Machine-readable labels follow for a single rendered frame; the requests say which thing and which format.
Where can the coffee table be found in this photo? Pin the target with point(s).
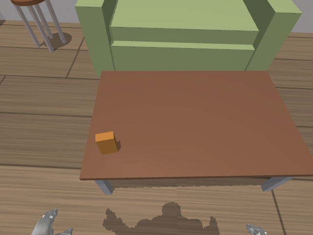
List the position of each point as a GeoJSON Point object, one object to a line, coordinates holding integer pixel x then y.
{"type": "Point", "coordinates": [193, 124]}

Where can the right robot hand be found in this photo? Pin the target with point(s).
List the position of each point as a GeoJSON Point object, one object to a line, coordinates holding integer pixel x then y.
{"type": "Point", "coordinates": [255, 230]}

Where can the stool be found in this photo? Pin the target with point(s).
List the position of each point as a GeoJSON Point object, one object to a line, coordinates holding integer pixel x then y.
{"type": "Point", "coordinates": [29, 4]}

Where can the left robot hand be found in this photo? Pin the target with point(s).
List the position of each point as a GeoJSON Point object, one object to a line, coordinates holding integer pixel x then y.
{"type": "Point", "coordinates": [44, 225]}

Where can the sofa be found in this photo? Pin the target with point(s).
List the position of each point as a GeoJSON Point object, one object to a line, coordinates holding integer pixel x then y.
{"type": "Point", "coordinates": [185, 35]}

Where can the carton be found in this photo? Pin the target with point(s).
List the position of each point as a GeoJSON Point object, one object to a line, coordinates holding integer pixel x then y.
{"type": "Point", "coordinates": [106, 143]}

